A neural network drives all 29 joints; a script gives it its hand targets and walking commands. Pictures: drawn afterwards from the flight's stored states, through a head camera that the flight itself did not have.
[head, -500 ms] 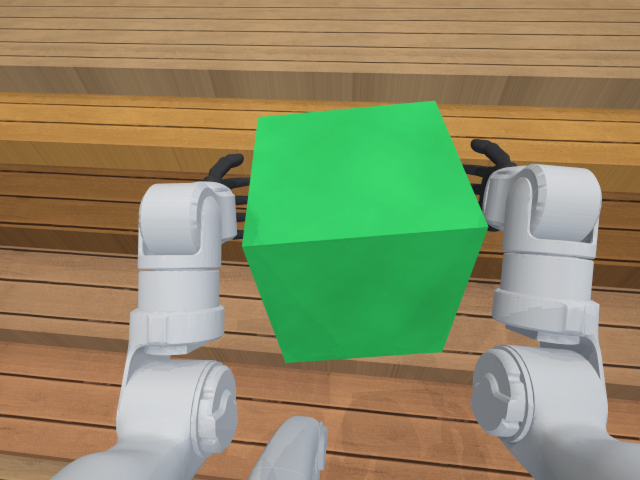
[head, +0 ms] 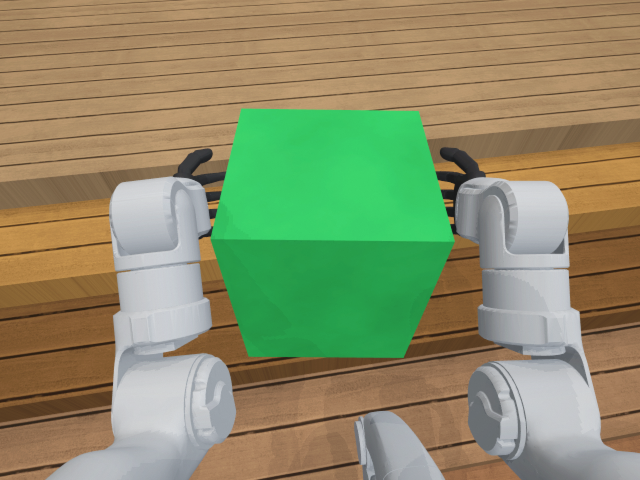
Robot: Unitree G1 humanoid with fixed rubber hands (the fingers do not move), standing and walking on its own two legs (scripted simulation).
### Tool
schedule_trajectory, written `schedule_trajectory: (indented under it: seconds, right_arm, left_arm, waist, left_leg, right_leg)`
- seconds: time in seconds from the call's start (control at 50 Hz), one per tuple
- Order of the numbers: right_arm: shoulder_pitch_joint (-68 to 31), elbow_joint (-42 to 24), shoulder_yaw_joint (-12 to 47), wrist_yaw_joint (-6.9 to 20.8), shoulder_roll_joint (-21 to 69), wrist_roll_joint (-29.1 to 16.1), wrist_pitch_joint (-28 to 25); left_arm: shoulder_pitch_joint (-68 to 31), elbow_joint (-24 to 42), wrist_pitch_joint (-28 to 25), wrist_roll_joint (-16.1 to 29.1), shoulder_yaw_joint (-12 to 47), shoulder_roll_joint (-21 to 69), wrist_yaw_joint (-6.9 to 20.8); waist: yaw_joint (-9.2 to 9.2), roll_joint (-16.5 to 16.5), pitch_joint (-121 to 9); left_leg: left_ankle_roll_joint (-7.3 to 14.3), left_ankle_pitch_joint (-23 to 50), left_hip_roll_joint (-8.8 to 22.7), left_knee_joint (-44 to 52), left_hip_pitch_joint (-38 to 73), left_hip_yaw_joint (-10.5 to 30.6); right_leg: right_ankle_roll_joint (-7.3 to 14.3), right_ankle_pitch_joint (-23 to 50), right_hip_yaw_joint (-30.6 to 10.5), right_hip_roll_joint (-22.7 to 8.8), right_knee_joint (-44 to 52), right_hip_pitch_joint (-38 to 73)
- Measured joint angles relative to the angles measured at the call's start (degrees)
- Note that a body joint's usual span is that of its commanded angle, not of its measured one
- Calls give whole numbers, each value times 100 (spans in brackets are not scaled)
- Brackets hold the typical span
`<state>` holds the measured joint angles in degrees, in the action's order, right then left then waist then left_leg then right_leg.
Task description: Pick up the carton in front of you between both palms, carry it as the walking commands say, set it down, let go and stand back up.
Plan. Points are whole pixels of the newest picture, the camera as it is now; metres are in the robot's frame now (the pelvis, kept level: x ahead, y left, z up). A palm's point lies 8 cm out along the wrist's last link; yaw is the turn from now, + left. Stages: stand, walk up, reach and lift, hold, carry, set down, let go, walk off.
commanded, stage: carry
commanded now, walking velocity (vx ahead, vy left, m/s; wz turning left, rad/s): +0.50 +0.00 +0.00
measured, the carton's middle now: (328, 241) +0.40 -0.03 +0.07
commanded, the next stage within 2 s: none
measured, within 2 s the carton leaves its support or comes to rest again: neither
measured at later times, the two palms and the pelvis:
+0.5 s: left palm out of the picture +0.66 +0.11 +0.27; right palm out of the picture +0.70 -0.18 +0.28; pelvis +0.30 -0.08 +0.11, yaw +2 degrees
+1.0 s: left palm out of the picture +1.00 +0.10 +0.38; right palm out of the picture +0.97 -0.19 +0.38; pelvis +0.61 -0.02 +0.22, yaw +1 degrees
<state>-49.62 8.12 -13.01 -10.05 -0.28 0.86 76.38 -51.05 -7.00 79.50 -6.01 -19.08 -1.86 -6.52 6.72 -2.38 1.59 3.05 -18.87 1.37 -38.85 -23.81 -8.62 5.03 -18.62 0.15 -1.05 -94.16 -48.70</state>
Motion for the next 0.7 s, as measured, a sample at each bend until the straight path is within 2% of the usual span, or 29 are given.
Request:
schedule_trajectory:
  seconds: [0.06, 0.12, 0.16, 0.2, 0.22, 0.24, 0.28, 0.32, 0.36, 0.4, 0.44, 0.5, 0.58, 0.62, 0.66, 0.7]
  right_arm:
    - [-198, -213, -137, -2, 51, 62, -11]
    - [-284, -195, -230, 13, 54, 105, 11]
    - [-293, -98, -285, 47, 10, 127, 73]
    - [-332, 63, -369, 98, -59, 163, 163]
    - [-338, 158, -419, 130, -97, 186, 194]
    - [-328, 269, -459, 154, -130, 230, 198]
    - [-345, 471, -579, 285, -224, 251, 212]
    - [-446, 606, -686, 394, -318, 332, 154]
    - [-388, 579, -752, 417, -297, 409, 169]
    - [-277, 354, -741, 417, -194, 472, 245]
    - [-221, 41, -682, 417, -122, 492, 307]
    - [-282, -326, -606, 410, -122, 457, 331]
    - [-434, -307, -590, 409, -206, 400, 314]
    - [-498, -91, -538, 408, -217, 422, 315]
    - [-531, 172, -457, 407, -218, 448, 317]
    - [-555, 470, -365, 399, -234, 439, 306]
  left_arm:
    - [-131, 254, 10, 71, 31, -69, -11]
    - [-243, 174, 13, 73, 57, -95, -13]
    - [-303, -19, 22, 43, 120, -86, -13]
    - [-366, -292, 23, 43, 224, -86, -19]
    - [-381, -451, -1, 54, 291, -79, -24]
    - [-374, -605, -43, 66, 363, -53, -46]
    - [-426, -919, -114, 109, 512, -13, -120]
    - [-369, -996, -276, 191, 638, 42, -182]
    - [-125, -862, -326, 299, 726, 102, -239]
    - [95, -566, -256, 428, 737, 101, -299]
    - [156, -261, -193, 501, 680, 88, -338]
    - [44, 75, -168, 500, 548, 98, -355]
    - [-144, 82, -170, 411, 423, 139, -349]
    - [-166, -51, -128, 377, 378, 108, -314]
    - [-175, -244, -75, 347, 332, 60, -269]
    - [-219, -502, -32, 295, 260, 18, -222]
  waist:
    - [-42, -9, -101]
    - [-65, -12, -281]
    - [-149, 24, -407]
    - [-303, 140, -561]
    - [-429, 211, -642]
    - [-626, 301, -704]
    - [-1027, 307, -657]
    - [-1280, 451, -424]
    - [-1414, 576, -240]
    - [-1415, 574, -92]
    - [-1360, 488, 33]
    - [-1268, 416, 63]
    - [-1242, 420, -194]
    - [-1197, 423, -349]
    - [-1091, 387, -518]
    - [-934, 293, -708]
  left_leg:
    - [-90, -13, 54, 511, 468, 76]
    - [-249, -96, 152, 1059, 1094, 207]
    - [-335, -65, 276, 1616, 1636, 262]
    - [-376, 53, 465, 2177, 2128, 281]
    - [-380, 119, 580, 2261, 2273, 288]
    - [-351, 207, 731, 2044, 2254, 283]
    - [-294, 661, 878, 372, 1643, 504]
    - [-282, 471, 470, -2525, 472, 1249]
    - [-114, 409, 15, -4632, -504, 1453]
    - [63, 375, -194, -5557, -1289, 1261]
    - [192, 267, -209, -5729, -1938, 984]
    - [303, -38, -64, -5634, -2744, 692]
    - [385, -871, 154, -6610, -3911, 667]
    - [331, -833, 318, -6280, -4268, 597]
    - [320, -518, 461, -5152, -4254, 387]
    - [401, -138, 442, -3864, -3829, 113]
  right_leg:
    - [97, -644, 184, -160, -348, -863]
    - [129, -1217, 221, -343, -682, -1645]
    - [110, -950, 376, -499, 140, -1831]
    - [179, -238, 658, -529, 1640, -1534]
    - [190, -244, 779, -440, 2102, -1212]
    - [193, -712, 888, -262, 2461, -725]
    - [185, 378, 1004, -12, 3791, 472]
    - [129, 39, 1037, 74, 3899, 787]
    - [48, -67, 1035, 124, 4202, 1180]
    - [-19, -2, 1005, 130, 4692, 1644]
    - [-49, 62, 968, 100, 5163, 2084]
    - [-70, 67, 922, 65, 5728, 2641]
    - [-208, -92, 773, 15, 6281, 3328]
    - [-297, -133, 680, -67, 6694, 3783]
    - [-359, -63, 628, -186, 7295, 4309]
    - [-388, 51, 610, -348, 7755, 4714]
